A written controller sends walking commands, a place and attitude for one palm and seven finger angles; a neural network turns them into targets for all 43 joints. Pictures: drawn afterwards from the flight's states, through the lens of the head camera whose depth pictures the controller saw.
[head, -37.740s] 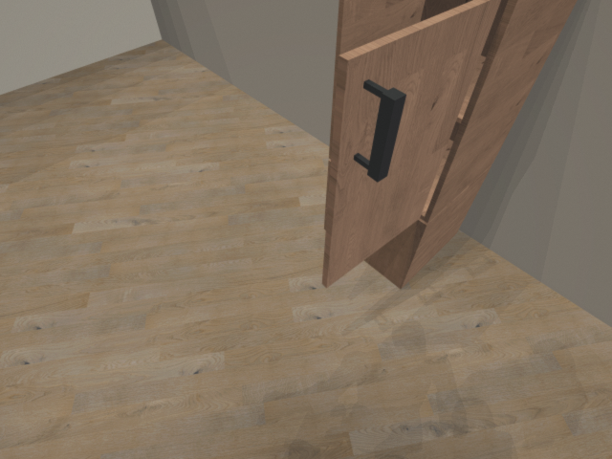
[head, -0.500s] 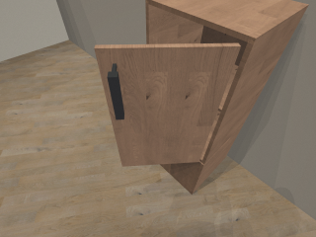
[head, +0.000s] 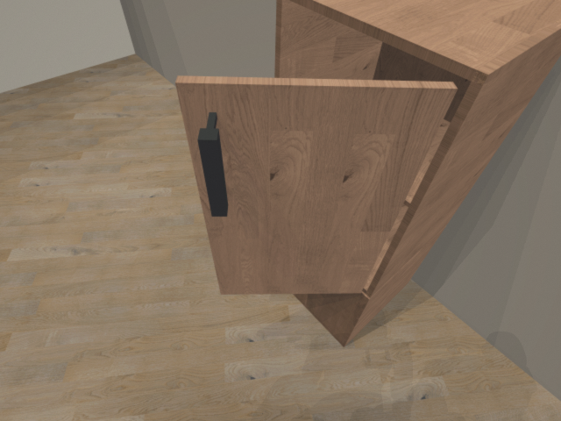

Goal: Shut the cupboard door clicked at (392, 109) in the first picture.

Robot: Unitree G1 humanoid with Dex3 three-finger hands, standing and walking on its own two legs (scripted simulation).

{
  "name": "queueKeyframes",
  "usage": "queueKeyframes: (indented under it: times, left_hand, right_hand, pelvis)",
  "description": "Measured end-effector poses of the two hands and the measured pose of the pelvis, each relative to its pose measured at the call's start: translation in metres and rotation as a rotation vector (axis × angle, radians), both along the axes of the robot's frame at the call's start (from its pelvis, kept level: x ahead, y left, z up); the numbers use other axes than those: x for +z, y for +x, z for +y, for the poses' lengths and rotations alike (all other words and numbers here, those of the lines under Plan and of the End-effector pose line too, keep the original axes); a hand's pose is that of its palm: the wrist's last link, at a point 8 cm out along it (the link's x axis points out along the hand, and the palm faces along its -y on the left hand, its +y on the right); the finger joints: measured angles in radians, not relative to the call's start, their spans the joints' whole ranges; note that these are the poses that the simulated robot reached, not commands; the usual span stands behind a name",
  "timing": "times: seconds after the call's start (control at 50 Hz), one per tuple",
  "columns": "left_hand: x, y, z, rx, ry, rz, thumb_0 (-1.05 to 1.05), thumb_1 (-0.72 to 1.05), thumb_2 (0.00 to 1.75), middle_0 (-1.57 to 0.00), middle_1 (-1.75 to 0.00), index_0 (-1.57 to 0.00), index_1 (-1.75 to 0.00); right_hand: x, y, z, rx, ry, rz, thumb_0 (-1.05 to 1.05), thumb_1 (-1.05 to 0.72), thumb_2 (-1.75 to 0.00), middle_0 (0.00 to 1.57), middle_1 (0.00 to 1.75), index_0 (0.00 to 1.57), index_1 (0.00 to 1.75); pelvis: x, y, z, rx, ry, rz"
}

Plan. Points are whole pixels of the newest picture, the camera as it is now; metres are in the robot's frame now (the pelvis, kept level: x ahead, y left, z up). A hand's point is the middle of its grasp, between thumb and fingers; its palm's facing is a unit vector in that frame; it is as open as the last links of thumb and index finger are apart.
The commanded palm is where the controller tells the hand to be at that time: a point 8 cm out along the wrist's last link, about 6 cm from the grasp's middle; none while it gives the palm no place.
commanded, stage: come to a stop and stand still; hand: left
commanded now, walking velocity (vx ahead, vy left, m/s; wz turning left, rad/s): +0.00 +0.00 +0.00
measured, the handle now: (216, 166) +0.43 +0.13 +0.13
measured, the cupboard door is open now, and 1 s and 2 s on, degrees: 50 50 50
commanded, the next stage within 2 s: look again from close up in 0.28 s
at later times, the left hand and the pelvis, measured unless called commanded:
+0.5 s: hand out of the picture +0.02 +0.18 -0.18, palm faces -0.01 -0.98 -0.20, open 7.4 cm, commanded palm none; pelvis +0.01 +0.02 -0.01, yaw -1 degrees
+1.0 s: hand out of the picture -0.04 +0.23 -0.18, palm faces -0.04 -0.97 -0.25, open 7.4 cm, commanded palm none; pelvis -0.03 +0.03 -0.01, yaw -3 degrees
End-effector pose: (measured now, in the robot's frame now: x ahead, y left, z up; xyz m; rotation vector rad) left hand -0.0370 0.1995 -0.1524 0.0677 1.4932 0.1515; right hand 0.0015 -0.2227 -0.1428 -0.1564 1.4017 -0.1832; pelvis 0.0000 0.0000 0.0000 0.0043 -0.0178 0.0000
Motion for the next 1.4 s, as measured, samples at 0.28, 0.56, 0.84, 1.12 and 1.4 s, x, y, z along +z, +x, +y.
queueKeyframes:
  times: [0.28,0.56,0.84,1.12,1.4]
  left_hand:
    - [0.001,0.033,0.018,-0.024,0.034,-0.051,0.00,0.91,0.90,-0.20,-0.30,-0.20,-0.30]
    - [0.000,0.055,0.045,-0.092,0.085,-0.157,0.00,0.90,0.90,-0.20,-0.30,-0.20,-0.30]
    - [0.010,0.037,0.076,-0.129,0.113,-0.186,0.00,0.91,0.90,-0.20,-0.30,-0.20,-0.30]
    - [0.007,-0.017,0.074,-0.103,0.099,-0.030,0.00,0.91,0.90,-0.20,-0.30,-0.20,-0.30]
    - [-0.002,-0.037,0.013,-0.001,0.033,0.030,0.00,0.91,0.90,-0.20,-0.30,-0.20,-0.30]
  right_hand:
    - [0.001,0.028,-0.001,0.015,-0.007,-0.037,0.00,-0.92,-0.90,0.20,0.30,0.20,0.30]
    - [-0.009,0.025,0.012,0.006,0.000,-0.127,0.00,-0.91,-0.90,0.20,0.30,0.20,0.30]
    - [-0.006,-0.004,0.026,0.017,0.021,-0.131,0.00,-0.92,-0.90,0.21,0.30,0.20,0.30]
    - [0.001,-0.022,0.007,0.011,-0.020,-0.060,0.00,-0.91,-0.90,0.20,0.30,0.20,0.30]
    - [-0.008,0.001,-0.009,0.050,0.006,-0.020,0.00,-0.91,-0.90,0.21,0.30,0.20,0.30]
  pelvis:
    - [0.000,0.012,0.003,-0.002,0.004,-0.002]
    - [-0.012,0.002,0.022,-0.024,-0.014,-0.001]
    - [-0.008,-0.029,0.036,-0.038,-0.002,-0.011]
    - [-0.005,-0.031,0.030,-0.035,0.000,0.007]
    - [-0.011,-0.012,-0.005,0.023,-0.015,0.036]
